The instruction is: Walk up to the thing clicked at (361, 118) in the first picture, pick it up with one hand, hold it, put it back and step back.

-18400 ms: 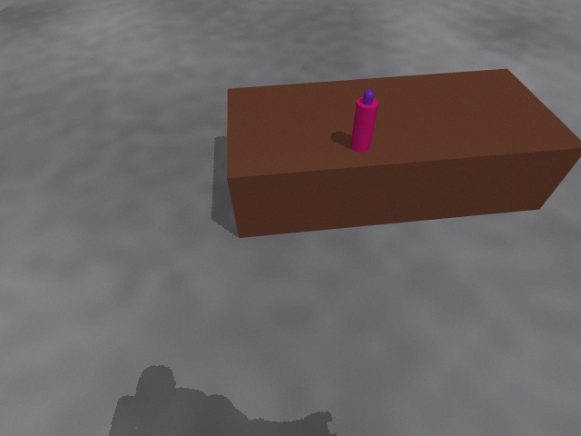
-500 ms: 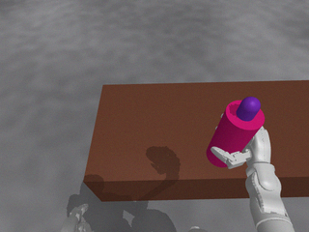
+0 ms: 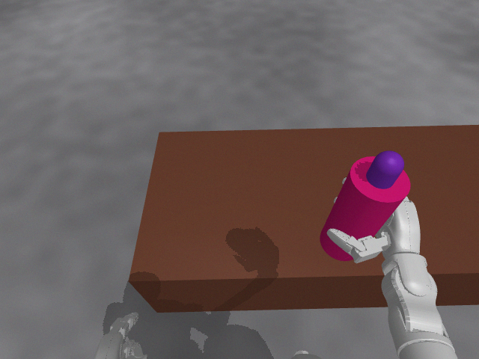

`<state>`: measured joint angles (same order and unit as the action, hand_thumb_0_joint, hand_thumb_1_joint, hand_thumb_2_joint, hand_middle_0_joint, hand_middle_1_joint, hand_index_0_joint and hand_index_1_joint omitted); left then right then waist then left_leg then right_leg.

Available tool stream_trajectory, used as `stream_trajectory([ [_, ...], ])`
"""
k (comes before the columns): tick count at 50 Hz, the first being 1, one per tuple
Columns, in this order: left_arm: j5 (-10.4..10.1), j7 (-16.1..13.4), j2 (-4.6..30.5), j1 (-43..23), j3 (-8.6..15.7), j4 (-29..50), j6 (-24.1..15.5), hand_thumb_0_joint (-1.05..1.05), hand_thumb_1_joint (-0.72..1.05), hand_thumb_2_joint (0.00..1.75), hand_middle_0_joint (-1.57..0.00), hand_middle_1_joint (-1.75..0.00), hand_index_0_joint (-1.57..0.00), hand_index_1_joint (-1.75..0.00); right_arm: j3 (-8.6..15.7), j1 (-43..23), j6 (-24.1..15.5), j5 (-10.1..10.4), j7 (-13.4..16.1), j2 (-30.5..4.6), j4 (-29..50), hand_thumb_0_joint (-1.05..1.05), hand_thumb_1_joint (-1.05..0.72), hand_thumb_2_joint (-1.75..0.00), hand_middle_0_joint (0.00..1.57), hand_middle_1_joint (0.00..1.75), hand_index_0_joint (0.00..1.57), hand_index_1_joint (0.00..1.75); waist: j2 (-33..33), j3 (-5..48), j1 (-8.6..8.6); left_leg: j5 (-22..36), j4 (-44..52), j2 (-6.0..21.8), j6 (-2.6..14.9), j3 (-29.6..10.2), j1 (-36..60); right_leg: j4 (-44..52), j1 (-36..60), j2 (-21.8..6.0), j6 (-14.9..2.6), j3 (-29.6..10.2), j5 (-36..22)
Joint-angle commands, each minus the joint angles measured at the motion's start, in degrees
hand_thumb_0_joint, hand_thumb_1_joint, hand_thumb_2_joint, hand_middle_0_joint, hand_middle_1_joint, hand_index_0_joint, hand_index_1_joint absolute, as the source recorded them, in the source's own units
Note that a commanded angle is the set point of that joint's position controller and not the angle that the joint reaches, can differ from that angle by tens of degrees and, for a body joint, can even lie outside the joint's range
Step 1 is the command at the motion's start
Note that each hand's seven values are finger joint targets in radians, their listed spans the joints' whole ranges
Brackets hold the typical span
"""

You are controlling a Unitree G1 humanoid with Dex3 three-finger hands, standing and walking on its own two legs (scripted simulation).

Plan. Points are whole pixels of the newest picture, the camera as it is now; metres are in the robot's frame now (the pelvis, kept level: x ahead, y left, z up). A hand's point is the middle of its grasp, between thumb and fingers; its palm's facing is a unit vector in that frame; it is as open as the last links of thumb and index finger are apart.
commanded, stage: crouch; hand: right
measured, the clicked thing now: (361, 207) +0.33 -0.16 +0.09
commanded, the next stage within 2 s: lower in 1.28 s
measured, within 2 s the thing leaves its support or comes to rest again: neither
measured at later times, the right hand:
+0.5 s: hand (333, 217) +0.39 -0.17 -0.06, palm faces +0.08 +1.00 +0.00, open 10.4 cm
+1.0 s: hand (324, 219) +0.44 -0.18 -0.15, palm faces +0.11 +0.99 -0.01, open 10.4 cm
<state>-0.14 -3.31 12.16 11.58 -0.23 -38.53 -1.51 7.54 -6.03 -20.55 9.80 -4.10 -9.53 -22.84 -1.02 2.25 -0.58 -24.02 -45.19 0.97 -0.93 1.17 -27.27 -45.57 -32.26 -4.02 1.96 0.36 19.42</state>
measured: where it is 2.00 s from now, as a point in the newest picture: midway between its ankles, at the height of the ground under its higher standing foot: outside the picture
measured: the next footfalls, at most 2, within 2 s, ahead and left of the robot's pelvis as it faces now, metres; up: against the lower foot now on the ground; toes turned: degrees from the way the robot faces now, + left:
none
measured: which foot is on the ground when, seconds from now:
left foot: down 0.00-1.00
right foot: down 0.00-1.00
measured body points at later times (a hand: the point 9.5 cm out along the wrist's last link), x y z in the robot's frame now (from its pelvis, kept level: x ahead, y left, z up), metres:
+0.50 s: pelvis -0.02 +0.00 -0.08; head +0.10 -0.01 +0.35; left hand +0.08 +0.27 -0.20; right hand +0.38 -0.22 -0.06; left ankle -0.01 +0.13 -0.71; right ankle +0.04 -0.14 -0.71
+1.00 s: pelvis -0.04 +0.00 -0.16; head +0.13 -0.02 +0.26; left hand +0.04 +0.27 -0.28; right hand +0.43 -0.23 -0.14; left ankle -0.01 +0.13 -0.71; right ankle +0.04 -0.14 -0.71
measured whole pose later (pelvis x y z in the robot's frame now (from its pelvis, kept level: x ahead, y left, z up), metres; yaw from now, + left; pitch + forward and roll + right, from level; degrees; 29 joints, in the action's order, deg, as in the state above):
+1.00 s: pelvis -0.04 +0.00 -0.16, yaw +3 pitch +31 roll +4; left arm 3.9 1.7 13.9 11.0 0.7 -38.2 1.0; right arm 23.3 -40.0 -32.0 5.2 -6.6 -19.9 -55.2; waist -1.1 10.1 -6.3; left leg -36.7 -88.8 -1.1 -0.7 1.9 -82.8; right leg -89.1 -88.8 -5.9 2.1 -3.7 31.3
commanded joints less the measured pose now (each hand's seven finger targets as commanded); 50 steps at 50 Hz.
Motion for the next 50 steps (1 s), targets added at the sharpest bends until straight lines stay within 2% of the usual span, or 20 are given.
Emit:
stream_trajectory([
  [1, 0.2, -0.6, 7.2, -2.5, 2.5, 6.8, -3.0, 0.0, 0.9, 0.92, -0.19, -0.31, -0.19, -0.31, 2.8, -15.6, -4.2, 0.8, 0.3, -6.3, 11.6, 0.0, -0.27, -1.31, 1.36, 1.45, 1.38, 1.45, 0.9, 14.5, -0.45, 15.0, 6.5, -1.6, 0.53, 0.6, 0.3, 4.9, 10.8, 2.2, -2.41, 0.7, -9.8],
  [5, 0.6, -0.5, 7.4, -1.3, 2.9, 5.9, -3.0, 0.0, 0.9, 0.91, -0.19, -0.31, -0.19, -0.3, 2.8, -18.7, -5.5, 0.1, 0.1, -6.4, 7.2, 0.0, -0.22, -1.29, 1.33, 1.44, 1.36, 1.44, 1.7, 14.3, -1.3, 15.7, 4.8, -1.2, 0.35, 0.0, -1.4, 2.8, 8.0, 2.2, -2.76, 0.8, -9.9],
  [8, 1.1, -0.2, 8.1, -1.2, 3.5, 5.5, -3.1, 0.0, 0.9, 0.91, -0.2, -0.31, -0.2, -0.31, 4.1, -24.1, -7.5, -0.1, -0.4, -7.4, 3.9, 0.0, -0.21, -1.3, 1.32, 1.44, 1.35, 1.44, 0.5, 14.8, -1.99, 12.1, 1.9, -1.4, 0.86, -0.2, -6.7, 0.6, 5.6, 2.0, -2.61, 0.2, -7.1],
  [10, 1.4, 0.1, 8.3, -0.9, 3.5, 5.1, -3.2, 0.0, 0.9, 0.91, -0.2, -0.31, -0.2, -0.31, 3.3, -23.7, -8.6, -0.3, -0.8, -5.3, -3.3, 0.0, -0.24, -1.31, 1.33, 1.44, 1.36, 1.44, 1.6, 12.8, -2.53, 8.1, -0.4, -1.6, 1.12, 0.0, -11.0, -1.1, 1.6, 1.9, -2.5, -0.3, -3.4],
  [11, 1.5, 0.2, 8.3, -0.4, 3.6, 4.9, -3.3, 0.0, 0.9, 0.91, -0.2, -0.31, -0.2, -0.31, 5.2, -26.1, -9.8, -0.2, -1.0, -7.0, -2.8, 0.0, -0.23, -1.3, 1.32, 1.43, 1.35, 1.43, 1.1, 15.1, -2.26, 8.4, -2.2, -1.6, 1.12, 0.0, -12.5, -2.8, 0.7, 1.9, -2.47, -0.6, -3.9],
  [15, 2.1, 0.8, 9.1, 0.8, 4.0, 5.2, -3.4, 0.0, 0.9, 0.91, -0.2, -0.31, -0.2, -0.31, 6.2, -31.5, -13.4, -0.7, -2.0, -9.1, -8.3, 0.0, -0.18, -1.28, 1.27, 1.4, 1.3, 1.4, 1.0, 19.6, -2.96, 4.6, -7.9, -1.7, 1.31, -0.9, -20.0, -8.8, -5.9, 1.7, -2.43, -1.2, -0.6],
  [16, 2.3, 0.9, 9.0, 1.5, 3.9, 5.2, -3.4, 0.0, 0.91, 0.9, -0.2, -0.31, -0.21, -0.31, 8.2, -35.8, -14.5, -0.6, -2.0, -11.3, -7.3, 0.0, -0.18, -1.29, 1.28, 1.41, 1.31, 1.41, -0.5, 23.1, -2.91, 5.1, -9.0, -1.7, 1.19, -1.3, -20.6, -11.0, -6.5, 1.7, -2.47, -1.1, -1.1],
  [22, 3.0, 1.7, 10.2, 4.0, 4.0, 5.0, -2.4, 0.0, 0.91, 0.91, -0.19, -0.31, -0.2, -0.3, 12.3, -40.5, -17.2, -0.7, -3.1, -16.2, -12.7, 0.0, -0.18, -1.3, 1.29, 1.42, 1.32, 1.42, -2.3, 35.2, -2.72, 11.5, -17.5, -2.3, 1.04, -1.0, -26.1, -20.8, -11.4, 1.5, -2.92, -1.3, -8.7],
  [25, 3.1, 2.2, 10.9, 4.9, 4.4, 4.8, -1.6, 0.0, 0.9, 0.91, -0.19, -0.3, -0.19, -0.3, 12.1, -40.8, -16.6, -1.0, -3.7, -15.5, -16.7, 0.0, -0.21, -1.28, 1.28, 1.4, 1.31, 1.4, -0.9, 34.9, -3.76, 12.2, -19.5, -2.4, 0.97, -1.2, -27.8, -23.5, -16.5, 1.5, -3.25, -1.5, -8.2],
  [26, 3.1, 2.5, 10.7, 4.3, 3.9, 4.9, -1.4, 0.0, 0.91, 0.91, -0.19, -0.3, -0.2, -0.3, 13.8, -41.8, -16.8, -1.1, -3.7, -17.5, -16.9, 0.0, -0.2, -1.27, 1.27, 1.39, 1.3, 1.39, -1.0, 34.3, -2.83, 10.5, -20.2, -2.5, 1.18, -1.0, -29.6, -23.8, -17.9, 1.4, -3.18, -1.7, -7.0],
  [29, 3.1, 3.0, 11.0, 5.7, 4.5, 4.7, -0.7, 0.0, 0.91, 0.91, -0.19, -0.31, -0.2, -0.3, 12.6, -45.4, -16.7, -1.4, -4.2, -16.5, -16.6, 0.0, -0.22, -1.27, 1.27, 1.39, 1.3, 1.39, -2.5, 38.2, -4.49, 10.5, -22.0, -2.7, 1.42, -0.7, -31.4, -26.2, -17.2, 1.1, -3.26, -2.2, -7.3],
  [32, 3.2, 3.5, 11.8, 5.9, 4.6, 4.0, -0.2, 0.0, 0.91, 0.91, -0.2, -0.31, -0.2, -0.3, 15.4, -46.5, -16.2, -1.5, -4.1, -19.3, -18.1, 0.0, -0.2, -1.25, 1.24, 1.36, 1.27, 1.36, -2.6, 38.8, -4.41, 10.7, -24.2, -3.0, 1.51, -0.3, -33.6, -28.5, -20.2, 1.1, -3.47, -2.5, -7.0],
  [34, 3.4, 3.7, 11.7, 6.6, 4.7, 3.6, 0.1, 0.0, 0.91, 0.91, -0.19, -0.3, -0.2, -0.3, 15.1, -48.8, -16.5, -2.0, -3.9, -19.2, -17.3, 0.0, -0.21, -1.25, 1.24, 1.36, 1.27, 1.36, -3.5, 39.5, -4.83, 9.7, -25.7, -3.2, 1.86, 0.2, -36.5, -29.6, -20.0, 0.9, -3.43, -2.9, -7.2],
  [37, 3.4, 4.0, 11.9, 6.2, 4.7, 4.2, 0.4, 0.0, 0.91, 0.91, -0.19, -0.3, -0.2, -0.3, 17.2, -48.5, -16.0, -2.5, -3.3, -21.1, -19.8, 0.0, -0.22, -1.26, 1.25, 1.37, 1.28, 1.37, -3.2, 39.1, -4.9, 6.8, -26.6, -3.2, 2.01, 0.4, -36.7, -30.0, -24.2, 1.1, -3.4, -2.9, -2.7],
  [38, 3.4, 4.1, 11.9, 5.6, 4.7, 4.1, 0.5, 0.0, 0.91, 0.91, -0.19, -0.3, -0.2, -0.3, 15.6, -48.5, -15.9, -2.5, -3.3, -19.3, -20.6, 0.0, -0.2, -1.25, 1.25, 1.37, 1.28, 1.37, -2.9, 35.8, -5.21, 3.8, -26.8, -3.3, 2.22, 0.5, -39.1, -29.8, -26.2, 1.1, -3.34, -3.0, 0.5],
  [41, 3.5, 4.2, 12.2, 5.6, 4.9, 4.2, 0.6, 0.0, 0.91, 0.91, -0.2, -0.3, -0.2, -0.3, 16.5, -50.8, -16.4, -2.8, -3.0, -20.8, -19.8, 0.0, -0.19, -1.24, 1.24, 1.36, 1.27, 1.36, -4.2, 38.0, -5.61, 1.4, -28.0, -3.1, 2.36, 0.2, -41.2, -31.3, -27.1, 1.0, -3.22, -3.3, 2.7],
  [43, 3.8, 4.2, 12.0, 6.3, 4.9, 4.2, 0.7, 0.0, 0.91, 0.91, -0.19, -0.3, -0.2, -0.3, 17.2, -54.2, -16.4, -3.2, -2.6, -22.5, -17.0, 0.0, -0.17, -1.25, 1.25, 1.37, 1.28, 1.37, -5.5, 42.5, -5.77, 4.9, -29.2, -3.1, 2.08, -0.1, -40.3, -33.5, -26.6, 0.9, -3.46, -3.1, -0.6],
  [45, 3.9, 4.2, 11.7, 6.9, 4.6, 4.1, 1.0, 0.0, 0.9, 0.92, -0.19, -0.3, -0.19, -0.3, 16.3, -52.4, -15.6, -3.6, -2.6, -21.1, -20.8, 0.0, -0.15, -1.24, 1.24, 1.36, 1.27, 1.36, -3.7, 40.8, -6.62, 5.8, -30.2, -3.2, 1.92, 0.3, -41.3, -34.7, -28.7, 0.9, -3.64, -3.1, -1.1],
  [46, 3.9, 4.2, 11.8, 6.9, 4.5, 4.1, 1.1, 0.0, 0.9, 0.91, -0.19, -0.3, -0.19, -0.3, 18.1, -53.9, -15.8, -3.8, -2.3, -24.3, -18.7, 0.0, -0.15, -1.24, 1.24, 1.36, 1.28, 1.36, -4.5, 42.3, -5.65, 6.8, -30.5, -3.2, 1.8, -0.1, -40.7, -35.5, -29.3, 0.9, -3.73, -3.0, -1.9],
  [50, 4.0, 4.4, 12.2, 6.3, 4.7, 4.0, 1.3, 0.0, 0.9, 0.91, -0.19, -0.3, -0.19, -0.3, 16.4, -55.1, -14.9, -4.1, -2.5, -21.8, -21.7, 0.0, -0.18, -1.25, 1.25, 1.37, 1.28, 1.37, -5.7, 41.3, -6.94, 3.9, -31.8, -3.4, 2.18, 0.6, -44.4, -36.0, -30.0, 1.0, -3.58, -3.5, 0.6],
])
